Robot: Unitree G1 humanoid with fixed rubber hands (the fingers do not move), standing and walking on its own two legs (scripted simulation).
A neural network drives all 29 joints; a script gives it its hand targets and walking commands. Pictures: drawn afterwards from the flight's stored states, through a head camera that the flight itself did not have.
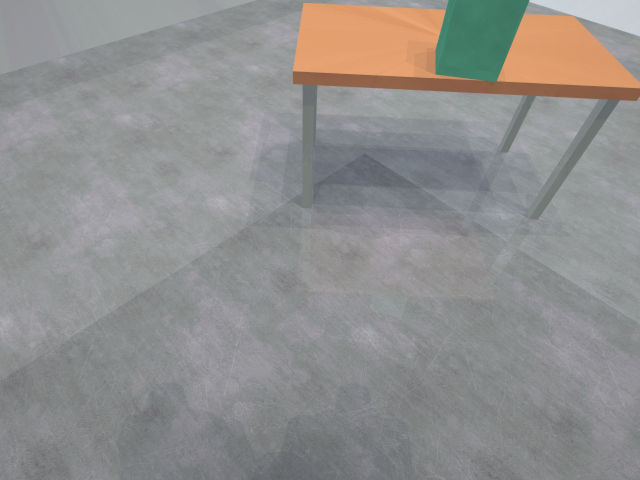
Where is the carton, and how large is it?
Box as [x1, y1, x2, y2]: [435, 0, 528, 81]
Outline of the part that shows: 449,0 435,50 436,74 496,81 528,0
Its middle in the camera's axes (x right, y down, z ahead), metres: +0.50 -0.67 +1.20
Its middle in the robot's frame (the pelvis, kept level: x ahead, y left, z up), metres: +1.36 -0.45 -0.01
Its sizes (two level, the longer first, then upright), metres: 0.192 0.177 0.239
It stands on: a table, 0.65 m high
